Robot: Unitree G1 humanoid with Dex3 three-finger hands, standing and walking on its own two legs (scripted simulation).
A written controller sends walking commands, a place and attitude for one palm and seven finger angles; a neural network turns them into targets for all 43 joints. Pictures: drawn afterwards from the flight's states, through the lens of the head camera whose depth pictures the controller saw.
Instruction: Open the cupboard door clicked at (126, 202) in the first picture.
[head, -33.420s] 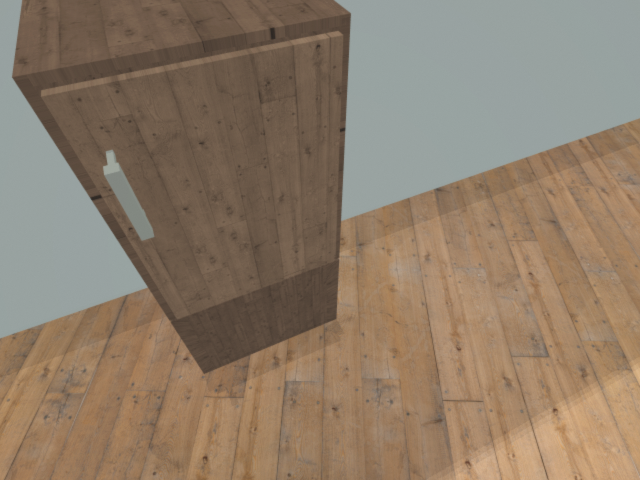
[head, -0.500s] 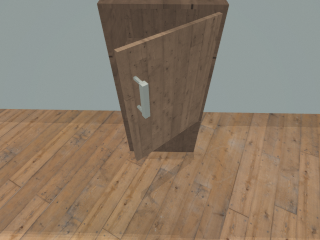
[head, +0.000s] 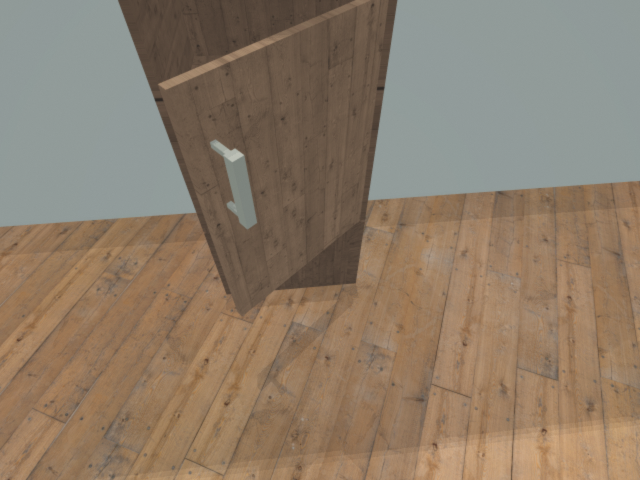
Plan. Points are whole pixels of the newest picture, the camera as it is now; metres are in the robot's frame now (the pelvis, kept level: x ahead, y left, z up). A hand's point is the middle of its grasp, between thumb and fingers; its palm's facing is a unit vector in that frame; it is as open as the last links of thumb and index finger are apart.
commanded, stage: walk to a spot facing it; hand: left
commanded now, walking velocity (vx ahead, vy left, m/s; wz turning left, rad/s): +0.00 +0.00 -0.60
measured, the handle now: (233, 185) +0.51 +0.17 +0.05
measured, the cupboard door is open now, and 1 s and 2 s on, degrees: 39 39 39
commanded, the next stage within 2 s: none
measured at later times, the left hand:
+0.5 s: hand out of the picture +0.12 +0.15 -0.15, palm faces -0.24 -0.94 -0.26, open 7.3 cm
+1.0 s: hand (279, 410) +0.24 +0.08 -0.16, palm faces -0.57 -0.77 -0.30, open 7.3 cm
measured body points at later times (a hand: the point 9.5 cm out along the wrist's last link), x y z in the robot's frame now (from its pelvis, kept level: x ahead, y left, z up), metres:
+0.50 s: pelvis +0.01 -0.02 +0.01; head +0.07 -0.05 +0.45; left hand +0.13 +0.20 -0.13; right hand +0.06 -0.30 -0.14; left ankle +0.03 +0.12 -0.68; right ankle -0.01 -0.11 -0.73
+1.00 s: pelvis +0.02 -0.03 -0.01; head +0.06 -0.08 +0.44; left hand +0.27 +0.12 -0.14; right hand -0.12 -0.28 -0.16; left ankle +0.06 +0.11 -0.68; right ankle -0.03 -0.13 -0.73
